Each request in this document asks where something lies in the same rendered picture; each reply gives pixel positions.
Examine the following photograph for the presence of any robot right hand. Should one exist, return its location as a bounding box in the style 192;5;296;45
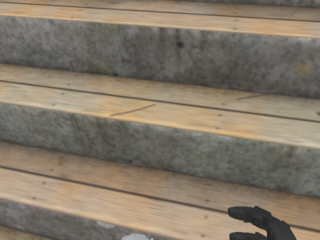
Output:
228;206;297;240

